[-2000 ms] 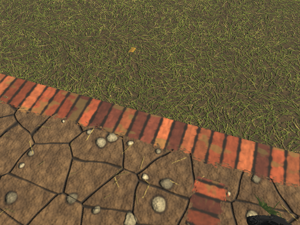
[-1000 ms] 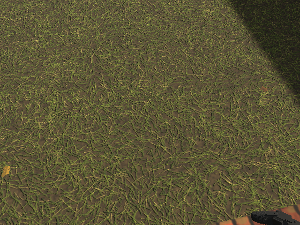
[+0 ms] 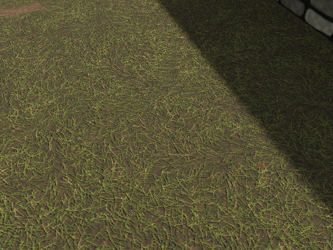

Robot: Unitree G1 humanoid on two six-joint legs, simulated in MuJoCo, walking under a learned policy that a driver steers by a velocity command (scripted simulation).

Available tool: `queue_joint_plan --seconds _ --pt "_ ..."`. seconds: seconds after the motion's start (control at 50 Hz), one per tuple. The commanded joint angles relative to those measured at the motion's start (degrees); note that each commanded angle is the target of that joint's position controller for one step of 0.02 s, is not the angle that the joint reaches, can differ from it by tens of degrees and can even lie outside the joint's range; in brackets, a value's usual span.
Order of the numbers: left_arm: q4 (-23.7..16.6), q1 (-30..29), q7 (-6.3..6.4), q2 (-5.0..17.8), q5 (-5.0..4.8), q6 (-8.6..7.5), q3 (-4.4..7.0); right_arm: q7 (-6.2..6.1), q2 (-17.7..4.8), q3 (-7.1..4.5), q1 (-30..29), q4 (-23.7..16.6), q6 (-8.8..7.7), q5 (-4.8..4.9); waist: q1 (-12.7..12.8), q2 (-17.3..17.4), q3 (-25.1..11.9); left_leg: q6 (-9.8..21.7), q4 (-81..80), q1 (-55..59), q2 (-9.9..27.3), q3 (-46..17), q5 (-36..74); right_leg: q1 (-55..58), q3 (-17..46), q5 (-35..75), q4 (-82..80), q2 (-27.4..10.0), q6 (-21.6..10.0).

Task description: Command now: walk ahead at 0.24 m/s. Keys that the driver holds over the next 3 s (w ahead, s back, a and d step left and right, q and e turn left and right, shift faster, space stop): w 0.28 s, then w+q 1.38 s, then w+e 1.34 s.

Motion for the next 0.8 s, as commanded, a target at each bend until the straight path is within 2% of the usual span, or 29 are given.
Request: queue_joint_plan --seconds 0.02,0.04,0.08,0.12,0.14,0.16,0.18,0.2,0.22,0.24,0.28,0.34,0.42,0.5,0.54,0.56,0.58,0.6,0.62,0.64,0.66,0.68,0.7,0.72,0.74,0.76,0.8 --pt "-3.02 -2.07 -0.85 2.58 0.96 -1.39 0.8 -0.28 -9.48 -2.66 1.86 -1.22 -0.75 0.07 -0.58 10.19 8.75 9.16 -20.16 -6.22 15.77 -20.07 -24.54 -6.43 -0.26 -1.92 10.38 -1.52 -0.15" --pt "-3.2 -1.78 -1.06 3.05 0.93 -1.9 1.01 -0.18 -9.41 -2.87 1.36 -1.36 -1.04 -0.03 -0.14 9.04 8.52 9.59 -19.98 -4.75 16.14 -19.63 -22.03 -7.62 0.09 -2.84 11.42 -2.42 -0.34" --pt "-3.35 -0.89 -1.33 2.89 0.67 -2.9 1.14 0.09 -9.34 -3.22 0.09 -1.63 -1.61 0.02 0.72 8.0 8.5 9.23 -17.76 -4.15 14.52 -15.93 -18.76 -5.42 -0.64 -4.81 7.17 -2.65 -0.88" --pt "-1.33 4.42 -0.96 1.88 0.12 -3.66 1.29 0.39 -8.83 -3.47 -1.47 -1.96 -1.8 0.31 3.06 6.32 8.88 8.01 -12.54 -10.57 10.87 -11.16 -17.66 6.94 -2.96 -2.4 -2.51 -0.23 -1.28" --pt "0.57 9.47 -0.53 2.52 0.1 -4.0 1.64 0.43 -8.05 -3.45 -1.92 -2.39 -2.0 0.08 4.51 3.49 8.42 7.21 -6.88 -15.06 8.54 -8.73 -16.41 14.31 -0.62 -2.97 -6.02 -0.66 -1.45" --pt "2.06 16.26 0.15 5.66 0.66 -4.59 2.39 0.75 -5.17 -2.74 -3.75 -3.92 -2.52 -0.15 6.9 -6.52 7.06 5.35 8.01 -21.86 3.74 -2.23 -11.46 21.36 14.23 -11.62 -14.5 -10.69 -3.02" --pt "3.18 21.27 0.13 11.63 0.14 -4.49 3.86 1.37 -2.46 -2.07 -4.93 -6.56 -3.01 0.19 7.35 -18.82 6.44 3.93 22.5 -33.76 -2.89 5.36 -12.12 25.34 36.61 -25.09 -23.97 -22.28 -8.33" --pt "2.9 18.62 0.2 9.65 0.54 -4.16 3.39 1.78 -7.07 -3.05 -7.43 -7.34 -3.18 -1.61 5.32 -10.37 9.26 4.92 31.45 -35.35 0.6 0.79 -10.65 20.64 38.42 -24.07 -23.3 -24.5 -10.61" --pt "1.14 13.78 0.0 7.55 0.62 -4.39 2.78 2.43 -6.53 -3.08 -8.35 -7.32 -3.51 -1.39 2.88 -4.66 9.77 5.26 33.71 -34.85 2.68 -1.01 -5.42 17.44 33.29 -20.61 -22.66 -22.24 -9.84" --pt "0.2 11.1 -0.06 6.69 0.49 -4.81 2.56 2.93 -5.33 -2.81 -7.48 -6.6 -3.9 -0.89 1.36 -2.87 9.11 4.84 33.59 -33.05 3.9 -1.2 -1.24 16.11 28.09 -14.8 -23.27 -19.8 -8.52" --pt "0.05 10.19 0.38 5.17 -0.03 -5.7 1.97 3.57 -5.09 -2.87 -7.48 -6.06 -3.94 -1.27 0.36 -2.52 7.33 3.28 31.82 -30.92 4.87 0.12 4.27 16.62 20.05 -2.28 -23.95 -16.36 -6.95" --pt "1.98 14.37 0.85 4.23 0.1 -6.36 1.5 3.77 -4.12 -2.69 -9.85 -6.69 -2.91 -0.9 0.74 -3.2 6.13 1.77 30.81 -32.64 3.98 1.6 7.69 19.48 11.36 13.21 -22.6 -14.96 -6.3" --pt "2.55 15.41 1.06 3.81 0.4 -6.55 1.06 3.8 -2.78 -1.84 -18.56 -10.47 -2.46 -0.51 1.96 -3.94 8.14 1.24 21.71 -32.21 2.52 2.84 12.56 17.45 3.58 22.29 -22.55 -14.12 -5.68" --pt "2.92 15.45 1.33 4.69 0.35 -6.88 1.11 4.08 -2.88 -1.35 -23.4 -13.28 -2.4 -0.54 2.39 -4.49 9.47 3.67 11.7 -25.55 1.6 6.86 15.05 16.89 -1.35 28.95 -21.89 -15.23 -5.12" --pt "2.93 14.44 1.55 5.82 0.29 -6.96 1.37 3.9 -3.82 -1.76 -22.0 -13.56 -2.61 -0.59 0.94 -4.25 8.4 5.97 9.44 -21.47 -0.17 8.49 13.28 19.49 -3.77 42.77 -17.11 -16.01 -4.35" --pt "2.84 13.72 1.72 6.76 0.26 -6.87 1.63 3.65 -4.52 -2.17 -19.4 -13.04 -2.75 -0.67 -0.41 -4.69 6.51 7.23 9.32 -18.34 -1.84 9.6 11.19 21.18 -5.08 52.86 -12.15 -16.24 -3.84" --pt "2.65 12.99 1.86 7.69 0.4 -6.51 1.95 3.4 -5.51 -2.78 -14.38 -11.75 -2.97 -0.72 -2.59 -5.01 3.49 8.57 9.1 -13.49 -3.79 10.44 8.85 22.11 -6.3 60.43 -4.26 -16.29 -3.44" --pt "2.24 12.23 1.85 8.47 0.4 -6.01 2.23 3.24 -6.69 -3.6 -6.86 -9.44 -3.24 -0.82 -5.46 -5.17 -0.63 9.96 6.66 -5.35 -5.48 10.6 8.81 20.66 -7.13 61.01 6.18 -16.03 -2.88" --pt "1.35 11.54 1.62 8.72 0.39 -5.77 2.28 2.89 -9.36 -4.93 1.17 -7.08 -3.4 -1.47 -8.93 -3.71 -4.65 12.14 4.21 6.49 -3.82 6.34 7.07 12.81 -8.14 51.84 19.62 -14.67 -1.74" --pt "-1.47 12.31 0.89 4.87 -0.28 -5.82 1.61 2.21 -15.07 -6.61 6.4 -7.18 -3.28 -2.07 -9.1 5.6 -10.72 18.1 1.71 20.51 11.91 -16.69 0.16 -3.89 -9.1 20.66 41.75 -9.28 0.37" --pt "-4.01 11.2 -0.06 4.85 -0.73 -6.28 1.99 2.56 -16.71 -6.84 4.46 -7.59 -2.4 -0.65 -6.29 11.3 -14.98 24.48 -10.16 26.58 20.74 -45.18 -2.12 -19.05 0.07 -11.39 55.55 1.13 1.57" --pt "-5.89 4.65 -0.38 7.13 -0.12 -6.74 2.43 2.41 -15.37 -6.5 -0.05 -7.92 -2.04 0.28 -5.15 4.77 -6.7 22.0 -11.96 21.01 18.46 -37.59 -4.91 -25.47 5.23 -5.62 55.41 -3.8 0.55" --pt "-7.0 1.79 -0.6 7.24 -0.29 -7.44 2.36 2.19 -12.37 -5.76 -3.28 -8.58 -2.19 0.46 -3.76 1.12 -1.17 19.83 -13.21 12.61 17.11 -30.31 -0.45 -24.61 4.75 -0.02 50.93 -6.27 0.46" --pt "-6.79 1.77 -0.42 6.46 -0.06 -7.45 2.38 2.08 -10.14 -5.18 -5.36 -8.82 -2.52 0.32 -1.25 -2.28 2.06 17.49 -14.2 5.65 14.37 -25.33 6.69 -21.02 4.78 2.03 45.75 -8.06 0.82" --pt "-7.13 2.18 -0.27 5.93 0.86 -6.56 2.36 1.75 -8.93 -4.74 -6.24 -8.91 -2.95 0.61 0.69 -2.31 2.93 16.07 -14.42 0.76 11.6 -21.09 12.58 -17.3 5.06 1.98 42.34 -9.06 1.75" --pt "-7.09 3.19 -0.4 5.04 1.55 -5.36 2.19 1.59 -8.43 -4.44 -6.2 -8.96 -3.46 0.7 1.73 -1.24 2.27 15.45 -14.5 -1.65 9.93 -18.12 16.2 -14.46 5.08 1.73 39.9 -9.5 2.64" --pt "-8.15 2.26 -0.66 4.44 1.96 -3.63 2.15 1.53 -9.52 -4.56 -3.8 -8.62 -4.45 1.01 2.12 -0.23 2.09 15.48 -14.61 -3.24 7.94 -15.35 21.01 -14.34 3.88 2.02 36.18 -9.42 4.25"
